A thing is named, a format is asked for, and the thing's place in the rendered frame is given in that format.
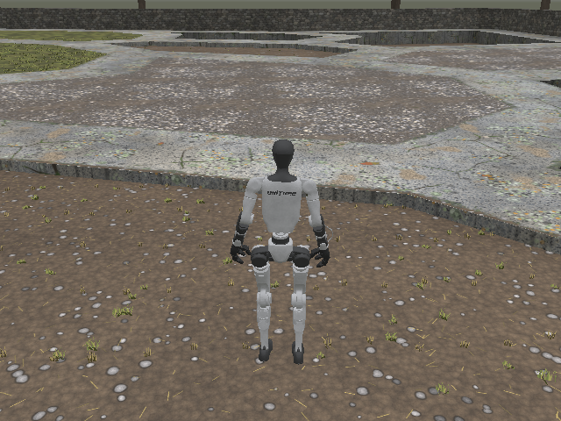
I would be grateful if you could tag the robot right hand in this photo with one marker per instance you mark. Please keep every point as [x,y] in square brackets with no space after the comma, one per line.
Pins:
[325,254]

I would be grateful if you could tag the robot left hand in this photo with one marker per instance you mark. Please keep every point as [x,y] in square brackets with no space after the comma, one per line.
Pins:
[239,250]

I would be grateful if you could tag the right robot forearm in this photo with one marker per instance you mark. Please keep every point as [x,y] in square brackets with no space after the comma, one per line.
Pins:
[321,237]

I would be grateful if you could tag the left robot thigh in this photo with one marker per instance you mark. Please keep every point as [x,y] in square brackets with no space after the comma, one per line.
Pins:
[261,268]

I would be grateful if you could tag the left robot forearm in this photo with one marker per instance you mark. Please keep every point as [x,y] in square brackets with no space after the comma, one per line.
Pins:
[240,232]

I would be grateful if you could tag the robot left upper arm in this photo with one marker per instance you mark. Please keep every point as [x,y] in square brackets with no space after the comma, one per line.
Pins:
[254,185]

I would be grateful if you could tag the humanoid robot torso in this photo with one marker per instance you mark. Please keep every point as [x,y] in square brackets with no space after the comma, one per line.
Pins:
[281,203]

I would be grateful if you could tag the robot right upper arm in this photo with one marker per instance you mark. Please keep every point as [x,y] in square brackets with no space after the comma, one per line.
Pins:
[309,187]

